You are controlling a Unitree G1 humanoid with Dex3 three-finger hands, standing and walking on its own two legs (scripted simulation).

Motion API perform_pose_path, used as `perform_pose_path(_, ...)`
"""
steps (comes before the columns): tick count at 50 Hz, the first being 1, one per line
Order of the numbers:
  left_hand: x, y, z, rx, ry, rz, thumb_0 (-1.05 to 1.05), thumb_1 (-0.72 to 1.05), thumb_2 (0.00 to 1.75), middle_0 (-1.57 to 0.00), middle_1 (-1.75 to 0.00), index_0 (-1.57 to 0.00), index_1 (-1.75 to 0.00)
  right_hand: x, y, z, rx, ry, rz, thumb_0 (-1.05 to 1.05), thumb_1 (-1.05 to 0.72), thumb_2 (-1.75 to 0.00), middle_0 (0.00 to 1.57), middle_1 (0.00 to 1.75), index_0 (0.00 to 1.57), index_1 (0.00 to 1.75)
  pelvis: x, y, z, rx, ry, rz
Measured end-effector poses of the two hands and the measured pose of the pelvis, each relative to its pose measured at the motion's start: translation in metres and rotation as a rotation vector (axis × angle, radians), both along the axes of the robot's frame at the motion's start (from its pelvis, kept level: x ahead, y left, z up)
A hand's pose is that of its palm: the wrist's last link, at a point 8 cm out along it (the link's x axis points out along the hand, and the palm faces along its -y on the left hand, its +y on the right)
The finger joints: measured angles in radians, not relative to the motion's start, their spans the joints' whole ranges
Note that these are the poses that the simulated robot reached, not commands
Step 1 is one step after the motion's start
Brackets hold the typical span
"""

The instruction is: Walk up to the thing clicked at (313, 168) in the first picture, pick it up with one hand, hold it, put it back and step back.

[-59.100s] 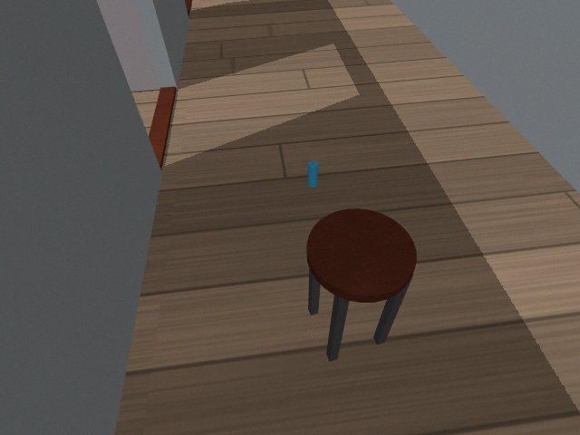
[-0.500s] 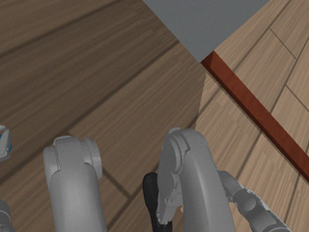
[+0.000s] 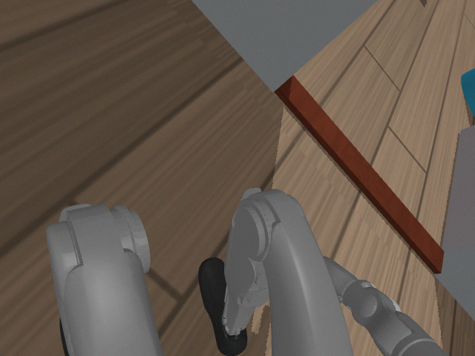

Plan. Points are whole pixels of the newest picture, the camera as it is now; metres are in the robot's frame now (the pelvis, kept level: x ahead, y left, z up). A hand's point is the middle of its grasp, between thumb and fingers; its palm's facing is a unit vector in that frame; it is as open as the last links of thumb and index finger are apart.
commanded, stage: lower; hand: left
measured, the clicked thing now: out of the picture +0.34 +0.34 -0.18
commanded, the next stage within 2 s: loosen in 0.66 s
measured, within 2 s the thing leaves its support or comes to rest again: rests again in 0.26 s
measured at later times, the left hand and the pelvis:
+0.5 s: hand out of the picture +0.35 +0.33 -0.18, palm faces +0.53 -0.85 +0.00, open 6.7 cm; pelvis +0.00 +0.01 +0.00, yaw -2 degrees
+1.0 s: hand out of the picture +0.35 +0.33 -0.19, palm faces +0.52 -0.85 +0.00, open 6.9 cm; pelvis -0.01 +0.01 +0.00, yaw -3 degrees
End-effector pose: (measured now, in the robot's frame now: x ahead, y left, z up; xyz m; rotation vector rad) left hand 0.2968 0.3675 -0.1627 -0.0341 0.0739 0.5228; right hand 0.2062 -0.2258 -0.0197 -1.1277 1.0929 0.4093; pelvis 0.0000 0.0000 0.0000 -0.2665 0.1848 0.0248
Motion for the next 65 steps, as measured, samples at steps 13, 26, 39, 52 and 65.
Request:
perform_pose_path(13,0.002,-0.001,-0.016,0.004,0.000,0.023,0.03,-0.03,1.15,-0.92,-1.09,-0.94,-1.09,-0.011,0.003,0.005,-0.044,0.034,0.012,0.00,-0.89,-0.90,0.20,0.30,0.20,0.30,-0.001,0.005,-0.001,-0.026,-0.026,-0.014)
perform_pose_path(26,0.002,0.002,-0.021,0.013,0.002,0.030,0.03,-0.03,1.15,-0.92,-1.09,-0.94,-1.09,-0.013,0.007,0.009,-0.057,0.027,0.035,0.00,-0.89,-0.90,0.20,0.30,0.20,0.30,-0.005,0.007,-0.004,-0.035,-0.053,-0.026)
perform_pose_path(39,0.001,0.000,-0.025,0.018,-0.013,0.029,0.03,-0.03,1.15,-0.92,-1.09,-0.94,-1.09,-0.012,0.012,0.010,-0.064,0.026,0.056,0.00,-0.88,-0.89,0.20,0.30,0.20,0.30,-0.005,0.009,-0.005,-0.043,-0.061,-0.034)
perform_pose_path(52,0.004,0.002,-0.027,0.014,-0.006,0.028,-0.01,0.00,0.88,-0.93,-0.95,-0.94,-0.93,-0.013,0.012,0.012,-0.070,0.022,0.057,0.00,-0.88,-0.89,0.20,0.30,0.20,0.30,-0.005,0.009,-0.005,-0.044,-0.066,-0.039)
perform_pose_path(65,0.002,0.002,-0.031,0.009,-0.004,0.036,-0.01,-0.14,0.56,-0.73,-0.64,-0.73,-0.64,-0.016,0.010,0.011,-0.081,0.032,0.048,0.00,-0.89,-0.89,0.20,0.30,0.20,0.30,-0.004,0.009,-0.006,-0.047,-0.069,-0.040)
